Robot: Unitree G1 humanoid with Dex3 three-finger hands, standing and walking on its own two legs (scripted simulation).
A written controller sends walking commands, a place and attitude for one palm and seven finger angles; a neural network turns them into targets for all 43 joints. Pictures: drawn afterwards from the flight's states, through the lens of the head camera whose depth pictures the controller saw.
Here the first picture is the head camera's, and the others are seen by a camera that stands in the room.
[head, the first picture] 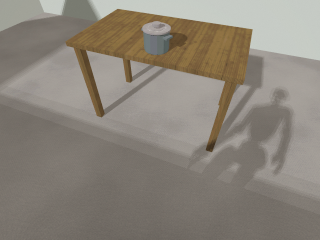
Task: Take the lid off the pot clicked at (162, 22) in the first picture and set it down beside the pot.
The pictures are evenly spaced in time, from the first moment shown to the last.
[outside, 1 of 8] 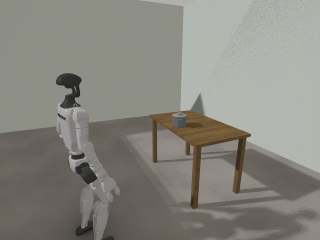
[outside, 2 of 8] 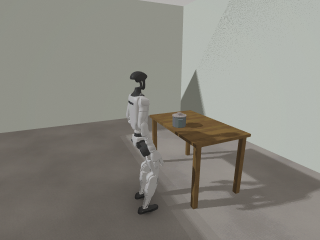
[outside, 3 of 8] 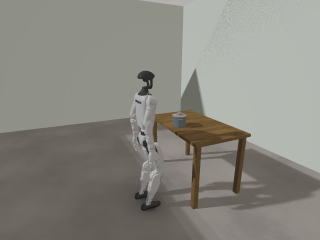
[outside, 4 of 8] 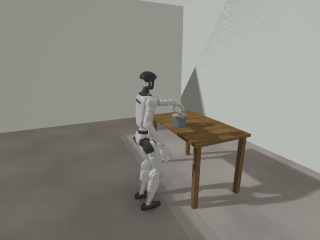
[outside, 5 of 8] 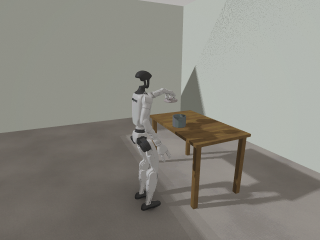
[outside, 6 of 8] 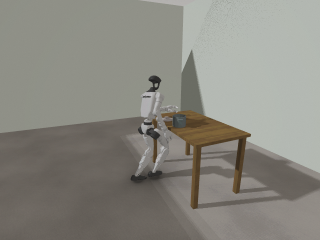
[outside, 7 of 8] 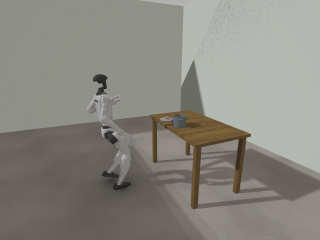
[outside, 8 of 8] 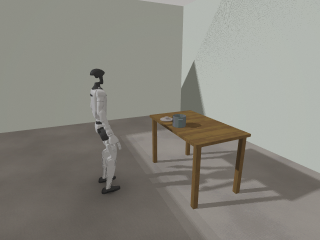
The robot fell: no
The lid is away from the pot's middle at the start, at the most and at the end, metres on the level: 0.00 0.25 0.25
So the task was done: yes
